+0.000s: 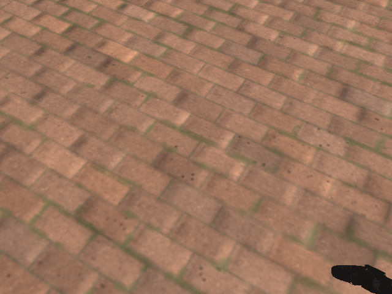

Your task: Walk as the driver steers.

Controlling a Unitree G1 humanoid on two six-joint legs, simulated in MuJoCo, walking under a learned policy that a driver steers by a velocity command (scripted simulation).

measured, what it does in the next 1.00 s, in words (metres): steps on the spot, turning right: right foot, then left foot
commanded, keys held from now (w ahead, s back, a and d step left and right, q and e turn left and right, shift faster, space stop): e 0.82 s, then no key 0.18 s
